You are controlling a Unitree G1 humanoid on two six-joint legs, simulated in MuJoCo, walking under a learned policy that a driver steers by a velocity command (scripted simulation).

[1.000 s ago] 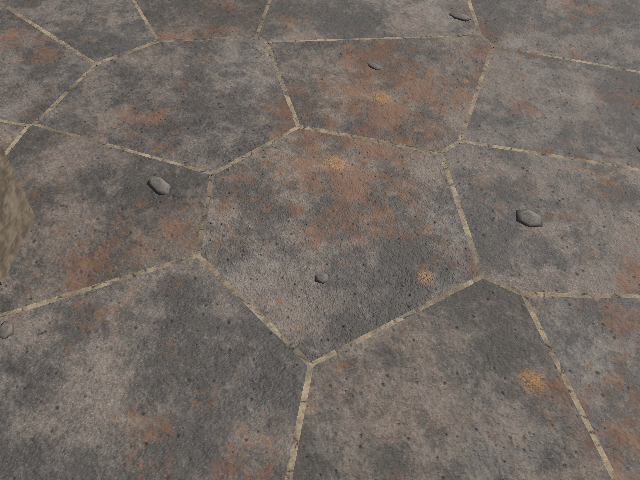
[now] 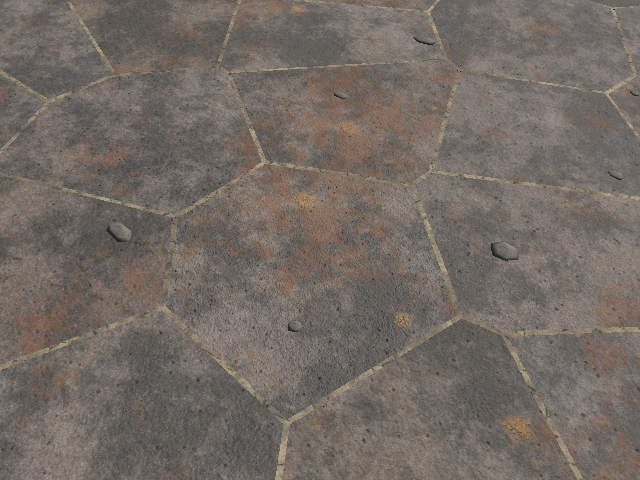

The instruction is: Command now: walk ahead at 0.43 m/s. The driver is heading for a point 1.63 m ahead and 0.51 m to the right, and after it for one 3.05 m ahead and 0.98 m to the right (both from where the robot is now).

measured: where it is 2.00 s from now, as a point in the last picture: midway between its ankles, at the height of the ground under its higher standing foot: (300, 407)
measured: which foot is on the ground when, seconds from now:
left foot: down 0.00-0.24, up 0.26-0.74, down 0.76-1.00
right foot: up 0.00-0.20, down 0.22-0.78, up 0.80-1.00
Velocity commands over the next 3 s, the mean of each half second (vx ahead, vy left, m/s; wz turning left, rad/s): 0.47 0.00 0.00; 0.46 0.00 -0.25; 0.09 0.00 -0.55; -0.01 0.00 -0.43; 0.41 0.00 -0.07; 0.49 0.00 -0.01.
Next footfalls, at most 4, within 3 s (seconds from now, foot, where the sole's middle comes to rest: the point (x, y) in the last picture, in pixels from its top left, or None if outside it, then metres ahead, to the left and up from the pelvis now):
0.22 right None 0.31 -0.14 -0.78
0.76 left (262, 431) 0.62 0.09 -0.78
1.22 right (376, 367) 0.76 -0.17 -0.78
1.80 left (261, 370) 0.76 0.09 -0.78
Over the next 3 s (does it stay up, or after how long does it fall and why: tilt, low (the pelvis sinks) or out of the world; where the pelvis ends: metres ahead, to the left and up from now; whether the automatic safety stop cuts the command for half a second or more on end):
stays up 0.99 -0.26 -0.01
